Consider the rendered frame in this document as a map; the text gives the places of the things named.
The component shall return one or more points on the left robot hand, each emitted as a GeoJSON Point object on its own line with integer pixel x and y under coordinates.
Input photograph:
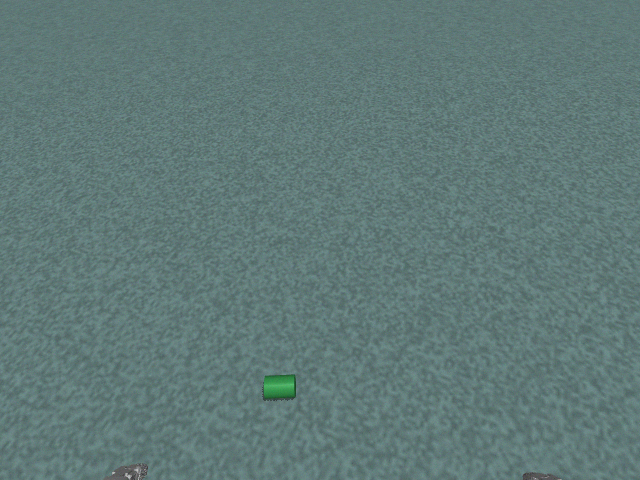
{"type": "Point", "coordinates": [132, 472]}

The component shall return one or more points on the can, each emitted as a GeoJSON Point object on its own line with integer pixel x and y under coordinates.
{"type": "Point", "coordinates": [280, 386]}

